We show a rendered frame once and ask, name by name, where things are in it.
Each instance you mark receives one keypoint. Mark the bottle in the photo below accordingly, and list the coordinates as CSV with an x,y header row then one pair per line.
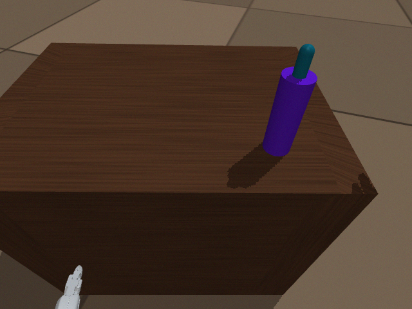
x,y
292,96

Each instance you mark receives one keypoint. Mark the left robot hand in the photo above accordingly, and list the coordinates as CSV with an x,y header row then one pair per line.
x,y
71,298

